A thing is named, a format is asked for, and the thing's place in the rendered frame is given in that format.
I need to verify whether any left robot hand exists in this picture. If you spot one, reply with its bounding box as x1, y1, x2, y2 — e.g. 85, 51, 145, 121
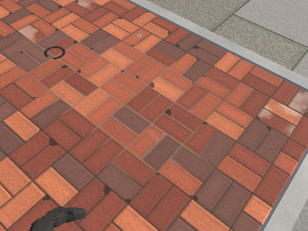
29, 206, 87, 231

